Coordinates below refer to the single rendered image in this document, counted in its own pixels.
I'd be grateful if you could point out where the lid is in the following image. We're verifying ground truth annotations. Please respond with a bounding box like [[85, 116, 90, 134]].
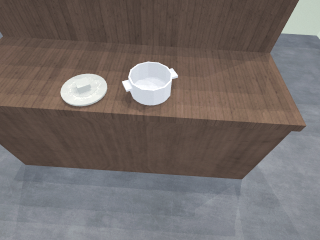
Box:
[[60, 73, 108, 106]]

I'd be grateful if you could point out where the pot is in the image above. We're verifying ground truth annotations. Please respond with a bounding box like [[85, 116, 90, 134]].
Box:
[[122, 61, 178, 106]]

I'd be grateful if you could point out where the knob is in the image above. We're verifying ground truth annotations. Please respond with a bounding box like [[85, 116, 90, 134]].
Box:
[[74, 77, 91, 92]]

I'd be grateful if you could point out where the table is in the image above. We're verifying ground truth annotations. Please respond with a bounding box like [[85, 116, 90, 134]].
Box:
[[0, 0, 306, 180]]

